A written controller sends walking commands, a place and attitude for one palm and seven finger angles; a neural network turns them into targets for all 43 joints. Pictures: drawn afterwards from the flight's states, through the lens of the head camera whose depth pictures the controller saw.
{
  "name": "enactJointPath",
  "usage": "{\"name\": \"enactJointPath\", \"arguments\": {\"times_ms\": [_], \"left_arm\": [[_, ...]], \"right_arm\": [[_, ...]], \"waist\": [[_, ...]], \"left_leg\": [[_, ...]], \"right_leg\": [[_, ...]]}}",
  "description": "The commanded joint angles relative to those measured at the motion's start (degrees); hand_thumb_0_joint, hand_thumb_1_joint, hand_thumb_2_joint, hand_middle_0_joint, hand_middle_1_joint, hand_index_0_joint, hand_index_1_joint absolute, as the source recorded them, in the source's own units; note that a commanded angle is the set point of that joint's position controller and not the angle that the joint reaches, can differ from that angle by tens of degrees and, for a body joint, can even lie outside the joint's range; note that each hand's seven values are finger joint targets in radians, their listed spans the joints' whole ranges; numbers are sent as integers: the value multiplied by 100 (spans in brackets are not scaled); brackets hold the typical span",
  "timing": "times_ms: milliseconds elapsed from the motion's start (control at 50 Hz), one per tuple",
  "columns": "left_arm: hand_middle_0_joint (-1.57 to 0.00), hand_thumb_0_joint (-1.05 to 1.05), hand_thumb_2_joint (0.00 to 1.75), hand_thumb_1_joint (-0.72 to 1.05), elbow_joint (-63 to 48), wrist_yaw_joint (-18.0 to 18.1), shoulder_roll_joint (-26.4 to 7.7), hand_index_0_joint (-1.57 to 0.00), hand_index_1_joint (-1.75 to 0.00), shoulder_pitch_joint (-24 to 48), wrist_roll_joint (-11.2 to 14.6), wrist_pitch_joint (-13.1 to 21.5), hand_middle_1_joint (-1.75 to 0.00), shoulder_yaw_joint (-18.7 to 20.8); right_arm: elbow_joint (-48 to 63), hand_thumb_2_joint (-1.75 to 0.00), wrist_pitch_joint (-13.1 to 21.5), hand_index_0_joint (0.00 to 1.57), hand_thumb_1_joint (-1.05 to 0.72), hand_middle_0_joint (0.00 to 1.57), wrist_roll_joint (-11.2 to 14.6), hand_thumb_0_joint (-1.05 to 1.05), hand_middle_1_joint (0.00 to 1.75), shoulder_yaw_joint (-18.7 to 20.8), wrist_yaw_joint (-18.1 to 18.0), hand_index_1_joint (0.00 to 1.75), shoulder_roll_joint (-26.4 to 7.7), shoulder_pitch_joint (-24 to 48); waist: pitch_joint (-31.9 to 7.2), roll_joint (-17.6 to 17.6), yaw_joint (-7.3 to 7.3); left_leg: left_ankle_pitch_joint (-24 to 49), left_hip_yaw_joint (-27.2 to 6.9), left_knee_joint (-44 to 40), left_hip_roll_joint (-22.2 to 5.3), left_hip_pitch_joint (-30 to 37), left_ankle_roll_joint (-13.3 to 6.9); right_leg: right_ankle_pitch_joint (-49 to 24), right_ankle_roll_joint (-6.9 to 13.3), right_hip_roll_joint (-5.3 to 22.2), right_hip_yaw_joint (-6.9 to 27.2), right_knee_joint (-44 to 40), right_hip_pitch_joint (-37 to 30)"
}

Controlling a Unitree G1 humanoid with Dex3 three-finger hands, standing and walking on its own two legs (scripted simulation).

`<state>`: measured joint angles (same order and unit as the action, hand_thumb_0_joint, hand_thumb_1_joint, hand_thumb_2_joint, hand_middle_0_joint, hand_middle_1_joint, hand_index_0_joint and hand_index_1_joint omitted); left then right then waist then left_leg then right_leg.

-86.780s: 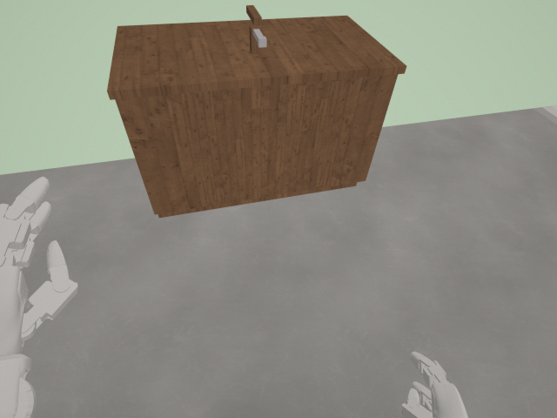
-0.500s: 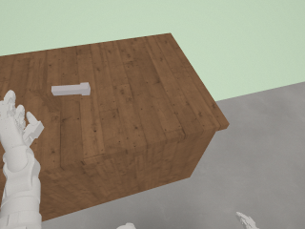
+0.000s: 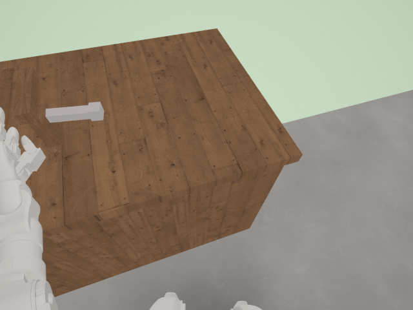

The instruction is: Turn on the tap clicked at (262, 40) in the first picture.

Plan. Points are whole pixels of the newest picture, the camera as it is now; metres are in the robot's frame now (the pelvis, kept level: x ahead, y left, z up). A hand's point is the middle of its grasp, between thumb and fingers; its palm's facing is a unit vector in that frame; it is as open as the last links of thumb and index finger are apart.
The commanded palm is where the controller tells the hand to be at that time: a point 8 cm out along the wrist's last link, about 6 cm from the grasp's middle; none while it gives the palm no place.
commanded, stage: reach beside the lever's end, fingers flat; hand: left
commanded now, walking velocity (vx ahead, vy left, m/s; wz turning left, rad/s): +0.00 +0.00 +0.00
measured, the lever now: (96, 111) +0.50 +0.25 +0.06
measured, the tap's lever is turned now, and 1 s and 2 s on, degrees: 80 80 80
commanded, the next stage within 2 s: push the lever round in 0.22 s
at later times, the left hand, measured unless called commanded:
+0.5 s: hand (37, 157) +0.38 +0.33 +0.06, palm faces +0.52 -0.85 -0.08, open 7.8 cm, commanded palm +0.34 +0.35 +0.06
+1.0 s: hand (56, 152) +0.40 +0.30 +0.06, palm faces +0.53 -0.84 -0.08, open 7.8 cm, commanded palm +0.35 +0.33 +0.06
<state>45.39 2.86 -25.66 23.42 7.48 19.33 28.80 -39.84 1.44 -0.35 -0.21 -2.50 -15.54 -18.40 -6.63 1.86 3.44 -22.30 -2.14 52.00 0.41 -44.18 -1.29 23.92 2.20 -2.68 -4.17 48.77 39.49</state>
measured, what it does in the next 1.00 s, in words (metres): stands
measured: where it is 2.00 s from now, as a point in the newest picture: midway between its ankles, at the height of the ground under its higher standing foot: outside the picture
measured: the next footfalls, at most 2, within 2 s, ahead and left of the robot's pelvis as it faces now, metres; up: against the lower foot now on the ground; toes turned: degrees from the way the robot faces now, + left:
none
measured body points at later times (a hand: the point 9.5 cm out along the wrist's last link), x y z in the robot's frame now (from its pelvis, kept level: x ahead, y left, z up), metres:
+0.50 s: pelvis +0.00 +0.00 +0.00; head +0.08 +0.02 +0.44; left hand +0.35 +0.37 +0.07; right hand +0.09 -0.27 -0.11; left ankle +0.03 +0.10 -0.69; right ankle +0.00 -0.10 -0.69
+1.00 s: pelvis +0.01 +0.00 +0.00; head +0.08 +0.01 +0.44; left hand +0.36 +0.34 +0.07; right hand +0.09 -0.26 -0.12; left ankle +0.03 +0.10 -0.69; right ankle +0.00 -0.10 -0.69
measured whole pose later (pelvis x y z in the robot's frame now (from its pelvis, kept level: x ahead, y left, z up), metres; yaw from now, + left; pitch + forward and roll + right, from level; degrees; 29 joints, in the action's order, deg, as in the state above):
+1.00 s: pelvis +0.01 +0.00 +0.00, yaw +0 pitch +15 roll -2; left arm 42.6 8.0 -21.3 22.5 6.2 19.6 26.3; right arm -39.4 0.2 -0.6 -0.4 -1.8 -14.5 -16.9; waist -6.9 1.3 3.5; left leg -23.1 -2.3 52.2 0.5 -43.8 -1.3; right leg 24.7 2.2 -2.7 -4.3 48.9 39.0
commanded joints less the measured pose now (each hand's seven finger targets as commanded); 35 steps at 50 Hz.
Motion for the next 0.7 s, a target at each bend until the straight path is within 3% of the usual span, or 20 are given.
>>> {"name": "enactJointPath", "arguments": {"times_ms": [0, 20, 80, 100, 120, 180, 220, 320, 360, 400, 420, 480, 500, 520, 540, 560, 580, 600, 620, 680], "left_arm": [[-15, 0, 90, 90, -1123, 189, -1925, -15, -15, 1400, 46, 410, -15, 657], [-15, 0, 90, 90, -1203, 226, -1788, -15, -15, 1419, 37, 452, -15, 544], [-15, 0, 90, 90, -1460, 310, -2101, -15, -15, 1527, -71, 638, -15, 770], [-15, 0, 90, 90, -1554, 326, -2195, -15, -15, 1504, -132, 687, -15, 837], [-15, 0, 90, 90, -1571, 296, -2078, -15, -15, 1530, -132, 716, -15, 720], [-15, 0, 90, 90, -1539, 121, -2078, -15, -15, 1519, -73, 700, -15, 680], [-15, 0, 90, 90, -1319, -15, -1867, -15, -15, 1519, -10, 590, -15, 508], [-15, 0, 90, 90, -1000, -281, -1625, -15, -15, 1522, 144, 353, -15, 243], [-15, 0, 90, 90, -1149, -249, -1463, -15, -15, 1670, 172, 354, -15, 84], [-15, 0, 90, 90, -1343, -103, -1553, -15, -15, 1964, 102, 462, -15, 141], [-15, 0, 90, 90, -1353, -28, -1440, -15, -15, 1907, 99, 499, -15, 85], [-15, 0, 90, 90, -1455, 187, -1476, -15, -15, 1888, 12, 605, -15, 143], [-15, 0, 90, 90, -1601, 269, -1622, -15, -15, 1896, -62, 649, -15, 254], [-15, 0, 90, 90, -1579, 309, -1483, -15, -15, 1751, -73, 621, -15, 163], [-15, 0, 90, 90, -1562, 352, -1679, -15, -15, 1745, -107, 604, -15, 314], [-15, 0, 90, 90, -1605, 358, -1534, -15, -15, 1658, -114, 562, -15, 194], [-15, 0, 90, 90, -1586, 382, -1610, -15, -15, 1661, -122, 521, -15, 251], [-15, 0, 90, 90, -1552, 417, -1711, -15, -15, 1545, -173, 475, -15, 367], [-15, 0, 90, 90, -1677, 431, -1499, -15, -15, 1615, -148, 457, -15, 195], [-15, 0, 90, 90, -1710, 453, -1349, -15, -15, 1315, -89, 375, -15, 151]], "right_arm": [[559, -90, 102, 20, -90, 20, 8, 0, 30, 309, -72, 30, -969, -247], [608, -90, 97, 20, -90, 20, -5, 0, 30, 297, -54, 30, -941, -249], [614, -90, 74, 20, -90, 20, -52, 0, 30, 300, -18, 30, -918, -237], [587, -90, 60, 20, -90, 20, -60, 0, 30, 297, -20, 30, -917, -235], [589, -90, 53, 20, -90, 20, -63, 0, 30, 295, -7, 30, -898, -232], [597, -90, 52, 20, -90, 20, -45, 0, 30, 291, -9, 30, -920, -222], [556, -90, 48, 20, -90, 20, -17, 0, 30, 291, -41, 30, -931, -246], [576, -90, 78, 20, -90, 20, 61, 0, 30, 275, -119, 30, -951, -240], [621, -90, 111, 20, -90, 20, 52, 0, 30, 270, -116, 30, -945, -213], [548, -90, 126, 20, -90, 20, 37, 0, 30, 277, -119, 30, -945, -212], [548, -90, 135, 20, -90, 20, 21, 0, 30, 293, -97, 30, -933, -228], [563, -90, 139, 20, -90, 20, -23, 0, 30, 299, -51, 30, -933, -197], [533, -90, 128, 20, -90, 20, -22, 0, 30, 303, -42, 30, -943, -184], [574, -90, 121, 20, -90, 20, -43, 0, 30, 304, -19, 30, -925, -201], [563, -90, 96, 20, -90, 20, -42, 0, 30, 309, -13, 30, -937, -205], [616, -90, 91, 20, -90, 20, -51, 0, 30, 297, 7, 30, -917, -181], [623, -90, 73, 20, -90, 20, -40, 0, 30, 295, 8, 30, -921, -189], [605, -90, 45, 20, -90, 20, -35, 0, 30, 297, 1, 30, -926, -178], [649, -90, 32, 20, -90, 20, -37, 0, 30, 292, 10, 30, -898, -184], [704, -90, 25, 20, -90, 20, -31, 0, 30, 305, 34, 30, -889, -158]], "waist": [[-1660, 217, -142], [-1714, 192, -105], [-1872, 420, -138], [-1921, 662, -164], [-1926, 691, -107], [-1886, 710, -73], [-1734, 605, 19], [-1506, 445, 45], [-1556, 452, 54], [-1649, 653, 70], [-1730, 552, 77], [-1869, 532, 18], [-1968, 772, -25], [-2072, 756, -35], [-2062, 671, -55], [-2094, 730, -69], [-2031, 592, -55], [-2016, 723, -105], [-2037, 631, -60], [-1983, 543, -104]], "left_leg": [[1400, -243, -628, -27, 1225, -78], [1406, -224, -628, -12, 1220, -84], [1524, -184, -551, -19, 1228, -83], [1628, -177, -512, -28, 1317, -83], [1621, -198, -516, -38, 1391, -66], [1581, -184, -504, -46, 1378, -74], [1543, -195, -516, -46, 1369, -87], [1127, -230, -612, -23, 1233, -98], [1093, -261, -622, -12, 1302, -94], [1215, -340, -600, -49, 1521, -53], [1259, -385, -601, -63, 1610, -27], [1370, -394, -582, -58, 1628, 13], [1585, -409, -556, -75, 1766, 37], [1705, -390, -544, -62, 1806, 50], [1800, -395, -544, -84, 1780, 73], [1819, -339, -540, -58, 1741, 55], [1863, -343, -546, -64, 1680, 55], [1955, -352, -551, -87, 1726, 60], [2072, -361, -575, -90, 1771, 85], [2117, -286, -582, -84, 1712, 65]], "right_leg": [[-1495, -83, 21, 312, -643, -772], [-1526, -99, 22, 316, -619, -805], [-1647, -84, 15, 355, -525, -857], [-1687, -73, 19, 374, -474, -824], [-1631, -71, 10, 359, -468, -752], [-1617, -56, -7, 372, -507, -742], [-1612, -71, -2, 357, -551, -669], [-1283, -79, 15, 331, -680, -526], [-1230, -79, 13, 317, -691, -470], [-1195, -55, 17, 299, -637, -322], [-1186, -55, -2, 262, -602, -291], [-1222, -43, -6, 243, -534, -339], [-1308, -25, 4, 256, -489, -334], [-1377, -34, 5, 247, -468, -388], [-1438, -25, -3, 236, -464, -430], [-1499, -37, 2, 253, -466, -500], [-1561, -33, -1, 244, -476, -560], [-1557, -32, 5, 253, -472, -530], [-1627, -39, 1, 219, -464, -579], [-1748, -48, -13, 239, -543, -721]]}}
